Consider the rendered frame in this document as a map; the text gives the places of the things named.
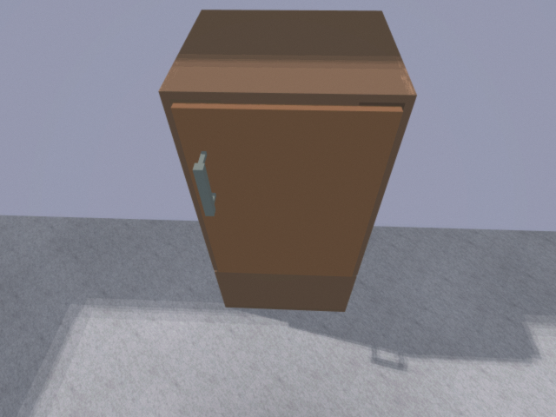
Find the cupboard door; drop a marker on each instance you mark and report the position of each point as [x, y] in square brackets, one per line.
[295, 184]

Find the handle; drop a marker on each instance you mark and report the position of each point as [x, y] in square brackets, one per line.
[202, 182]

